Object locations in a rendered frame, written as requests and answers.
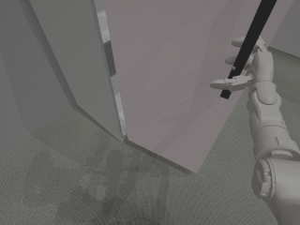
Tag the right robot hand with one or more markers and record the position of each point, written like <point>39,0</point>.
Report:
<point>261,67</point>

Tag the fridge door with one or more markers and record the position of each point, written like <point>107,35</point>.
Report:
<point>166,53</point>

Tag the robot right upper arm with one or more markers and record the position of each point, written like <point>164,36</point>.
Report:
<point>277,182</point>

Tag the handle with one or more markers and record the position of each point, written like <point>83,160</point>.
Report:
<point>263,12</point>

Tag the robot right forearm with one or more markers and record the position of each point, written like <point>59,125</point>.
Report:
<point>268,130</point>

